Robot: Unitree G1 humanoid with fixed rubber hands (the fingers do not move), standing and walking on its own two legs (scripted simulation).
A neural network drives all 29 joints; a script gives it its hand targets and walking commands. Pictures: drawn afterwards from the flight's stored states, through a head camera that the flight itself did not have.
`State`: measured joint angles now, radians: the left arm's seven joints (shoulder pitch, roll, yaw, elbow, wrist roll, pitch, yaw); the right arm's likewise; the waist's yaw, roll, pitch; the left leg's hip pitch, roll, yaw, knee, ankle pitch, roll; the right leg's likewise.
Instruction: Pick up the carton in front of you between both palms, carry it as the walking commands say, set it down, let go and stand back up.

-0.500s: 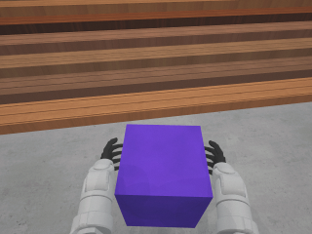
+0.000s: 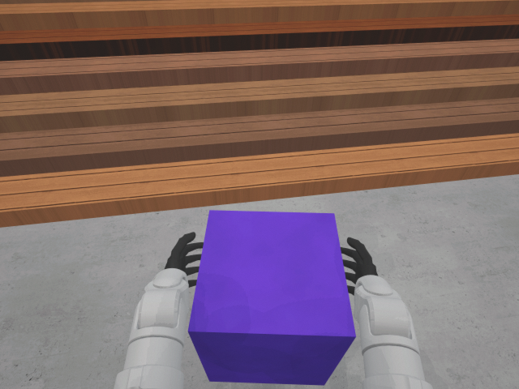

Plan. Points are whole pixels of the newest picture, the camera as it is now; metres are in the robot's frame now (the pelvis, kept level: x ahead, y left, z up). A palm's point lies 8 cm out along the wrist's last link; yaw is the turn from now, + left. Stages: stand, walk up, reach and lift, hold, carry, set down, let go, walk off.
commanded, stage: reach and lift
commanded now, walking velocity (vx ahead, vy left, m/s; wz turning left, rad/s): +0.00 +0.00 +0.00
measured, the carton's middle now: (269, 301) +0.29 +0.00 -0.04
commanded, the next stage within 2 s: hold in 0.26 s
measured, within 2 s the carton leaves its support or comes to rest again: neither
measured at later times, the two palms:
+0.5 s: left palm (171, 278) +0.28 +0.15 +0.05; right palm (368, 285) +0.28 -0.15 +0.05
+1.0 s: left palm (172, 277) +0.28 +0.15 +0.05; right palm (369, 283) +0.28 -0.15 +0.05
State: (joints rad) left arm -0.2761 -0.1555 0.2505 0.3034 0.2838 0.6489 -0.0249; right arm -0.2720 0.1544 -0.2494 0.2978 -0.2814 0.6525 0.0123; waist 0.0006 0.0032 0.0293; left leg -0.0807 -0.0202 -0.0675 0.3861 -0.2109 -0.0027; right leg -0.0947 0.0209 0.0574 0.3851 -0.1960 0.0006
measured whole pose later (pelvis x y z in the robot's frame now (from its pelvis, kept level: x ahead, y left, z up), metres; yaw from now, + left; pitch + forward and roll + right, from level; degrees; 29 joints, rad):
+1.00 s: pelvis -0.01 +0.00 +0.00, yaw +0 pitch -8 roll +0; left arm -0.28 -0.16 0.24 0.22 0.27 0.75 -0.03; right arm -0.28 0.16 -0.24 0.22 -0.27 0.75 0.01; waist 0.00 0.00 0.04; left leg -0.04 -0.02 -0.07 0.38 -0.20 0.00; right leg -0.05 0.02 0.06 0.38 -0.18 0.00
